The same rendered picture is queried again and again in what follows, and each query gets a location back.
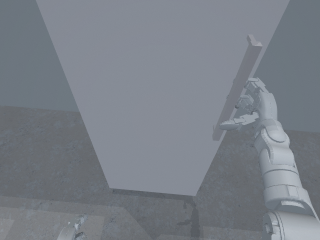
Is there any handle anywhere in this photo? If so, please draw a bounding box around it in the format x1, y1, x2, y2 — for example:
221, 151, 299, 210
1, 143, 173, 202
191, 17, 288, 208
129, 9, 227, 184
212, 34, 263, 141

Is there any right robot upper arm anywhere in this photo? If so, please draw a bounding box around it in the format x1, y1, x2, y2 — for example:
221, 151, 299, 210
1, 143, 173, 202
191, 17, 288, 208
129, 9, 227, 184
261, 210, 320, 240

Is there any left robot hand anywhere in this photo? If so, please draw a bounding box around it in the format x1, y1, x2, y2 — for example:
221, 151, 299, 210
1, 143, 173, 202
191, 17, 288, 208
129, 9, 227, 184
57, 213, 89, 240

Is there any robot right forearm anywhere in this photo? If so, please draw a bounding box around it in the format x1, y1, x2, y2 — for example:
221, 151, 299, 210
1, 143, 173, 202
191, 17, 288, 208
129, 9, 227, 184
253, 119, 320, 223

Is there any fridge door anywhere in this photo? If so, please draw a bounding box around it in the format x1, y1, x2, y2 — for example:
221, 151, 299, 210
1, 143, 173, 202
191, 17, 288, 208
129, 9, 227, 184
36, 0, 290, 196

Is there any right robot hand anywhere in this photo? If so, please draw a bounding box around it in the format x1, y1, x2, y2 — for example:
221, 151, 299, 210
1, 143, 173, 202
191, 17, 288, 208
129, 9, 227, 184
219, 77, 278, 132

